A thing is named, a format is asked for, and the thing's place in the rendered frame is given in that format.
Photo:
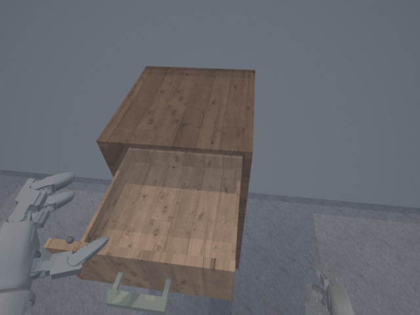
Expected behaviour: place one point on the cabinet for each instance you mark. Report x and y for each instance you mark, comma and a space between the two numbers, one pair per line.
198, 110

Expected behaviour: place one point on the robot left hand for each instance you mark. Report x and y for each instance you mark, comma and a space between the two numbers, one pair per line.
19, 240

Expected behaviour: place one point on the robot right hand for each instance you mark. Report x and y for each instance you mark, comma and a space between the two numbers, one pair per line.
334, 301

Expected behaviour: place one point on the robot left forearm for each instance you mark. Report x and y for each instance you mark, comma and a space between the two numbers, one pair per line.
18, 301

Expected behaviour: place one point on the handle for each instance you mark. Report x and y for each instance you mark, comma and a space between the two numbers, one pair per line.
137, 301

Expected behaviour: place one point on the drawer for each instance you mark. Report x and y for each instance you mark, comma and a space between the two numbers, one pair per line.
167, 215

